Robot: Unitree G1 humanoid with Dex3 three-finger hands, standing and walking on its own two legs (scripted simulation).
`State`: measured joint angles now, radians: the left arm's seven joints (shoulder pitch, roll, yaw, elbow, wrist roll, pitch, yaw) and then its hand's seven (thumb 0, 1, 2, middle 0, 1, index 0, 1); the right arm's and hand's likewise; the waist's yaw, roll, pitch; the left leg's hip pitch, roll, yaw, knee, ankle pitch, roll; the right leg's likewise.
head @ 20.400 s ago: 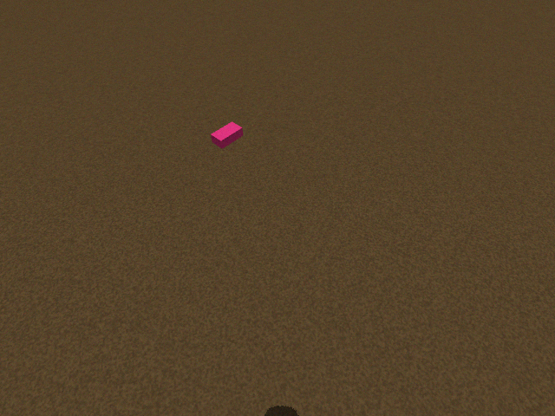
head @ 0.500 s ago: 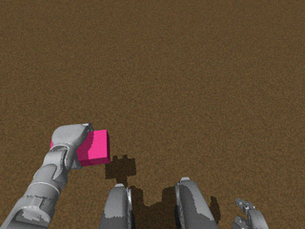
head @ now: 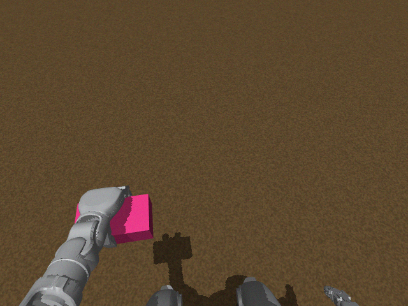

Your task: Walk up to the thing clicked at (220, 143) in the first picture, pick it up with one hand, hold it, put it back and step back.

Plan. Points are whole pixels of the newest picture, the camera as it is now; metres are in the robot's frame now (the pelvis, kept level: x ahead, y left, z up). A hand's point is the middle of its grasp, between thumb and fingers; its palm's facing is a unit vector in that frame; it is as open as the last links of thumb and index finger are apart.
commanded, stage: lift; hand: left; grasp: from above
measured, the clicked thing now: (115, 221) +0.33 +0.21 -0.11
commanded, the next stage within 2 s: hold in 0.12 s
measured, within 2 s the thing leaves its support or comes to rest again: neither
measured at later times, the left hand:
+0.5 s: hand (98, 206) +0.33 +0.22 -0.03, palm faces -0.47 -0.03 -0.88, open 11.7 cm
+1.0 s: hand (95, 206) +0.32 +0.22 +0.00, palm faces -0.47 -0.02 -0.88, open 11.7 cm
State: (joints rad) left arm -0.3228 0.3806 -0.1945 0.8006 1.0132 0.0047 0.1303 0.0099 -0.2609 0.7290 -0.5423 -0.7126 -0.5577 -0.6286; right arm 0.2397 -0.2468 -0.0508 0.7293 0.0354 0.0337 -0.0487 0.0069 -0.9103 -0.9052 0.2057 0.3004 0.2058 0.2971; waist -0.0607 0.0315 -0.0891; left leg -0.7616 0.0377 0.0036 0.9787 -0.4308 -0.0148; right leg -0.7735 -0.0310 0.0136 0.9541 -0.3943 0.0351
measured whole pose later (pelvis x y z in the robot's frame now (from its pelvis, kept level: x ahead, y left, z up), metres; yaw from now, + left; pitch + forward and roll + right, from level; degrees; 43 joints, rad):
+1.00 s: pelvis +0.02 +0.00 +0.05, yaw -1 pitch +4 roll +0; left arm -0.25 0.40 -0.20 0.69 1.02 -0.04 0.00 0.01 -0.27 0.73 -0.55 -0.70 -0.57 -0.62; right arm 0.21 -0.26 -0.06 0.69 0.05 0.08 -0.05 0.01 -0.90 -0.90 0.20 0.30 0.20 0.30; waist -0.02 0.04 -0.04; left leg -0.39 0.03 0.03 0.63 -0.31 -0.01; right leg -0.42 -0.04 0.03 0.63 -0.29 0.04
